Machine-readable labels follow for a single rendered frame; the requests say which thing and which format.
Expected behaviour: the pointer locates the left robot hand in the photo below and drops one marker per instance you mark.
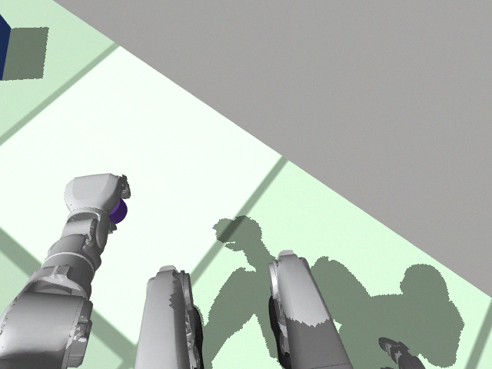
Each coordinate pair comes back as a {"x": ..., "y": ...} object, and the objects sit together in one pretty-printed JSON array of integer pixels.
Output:
[{"x": 101, "y": 191}]

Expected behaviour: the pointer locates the right robot foot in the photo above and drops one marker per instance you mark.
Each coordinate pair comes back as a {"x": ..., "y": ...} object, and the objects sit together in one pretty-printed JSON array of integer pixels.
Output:
[{"x": 283, "y": 357}]

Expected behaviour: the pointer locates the left robot arm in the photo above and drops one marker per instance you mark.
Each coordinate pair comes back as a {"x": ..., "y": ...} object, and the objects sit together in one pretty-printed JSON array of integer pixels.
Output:
[{"x": 47, "y": 325}]

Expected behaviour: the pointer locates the right robot hand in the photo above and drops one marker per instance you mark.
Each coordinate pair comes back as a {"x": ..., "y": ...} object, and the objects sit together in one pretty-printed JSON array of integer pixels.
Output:
[{"x": 400, "y": 354}]

